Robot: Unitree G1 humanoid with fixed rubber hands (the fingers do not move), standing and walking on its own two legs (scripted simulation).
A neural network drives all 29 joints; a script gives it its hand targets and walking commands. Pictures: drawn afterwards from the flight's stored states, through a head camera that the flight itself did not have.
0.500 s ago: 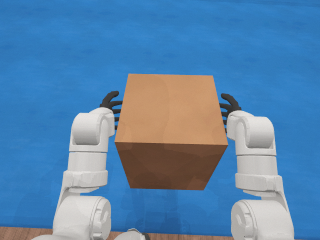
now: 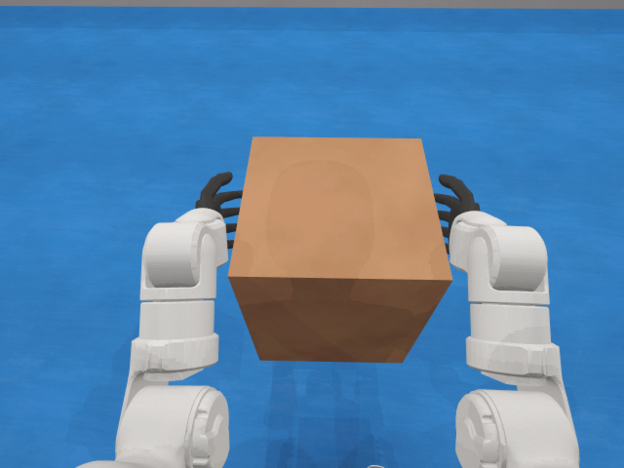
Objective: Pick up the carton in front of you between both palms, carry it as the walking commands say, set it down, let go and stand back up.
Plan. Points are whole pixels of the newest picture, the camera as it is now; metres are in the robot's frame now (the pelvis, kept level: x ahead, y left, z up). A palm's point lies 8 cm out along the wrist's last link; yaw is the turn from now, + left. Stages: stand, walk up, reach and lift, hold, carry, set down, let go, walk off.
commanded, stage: carry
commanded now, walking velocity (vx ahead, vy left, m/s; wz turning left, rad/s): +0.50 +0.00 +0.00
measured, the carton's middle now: (333, 259) +0.37 +0.00 +0.05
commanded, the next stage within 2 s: none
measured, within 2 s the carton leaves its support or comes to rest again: neither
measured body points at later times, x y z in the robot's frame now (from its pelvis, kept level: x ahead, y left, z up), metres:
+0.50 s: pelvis +0.32 +0.01 +0.01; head +0.38 +0.01 +0.45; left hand +0.70 +0.14 +0.09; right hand +0.68 -0.17 +0.09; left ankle +0.40 +0.05 -0.72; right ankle +0.16 -0.07 -0.61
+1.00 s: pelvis +0.65 -0.06 +0.02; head +0.65 -0.06 +0.47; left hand +0.93 +0.10 +0.08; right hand +0.93 -0.21 +0.08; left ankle +0.52 +0.05 -0.63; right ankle +0.70 -0.13 -0.72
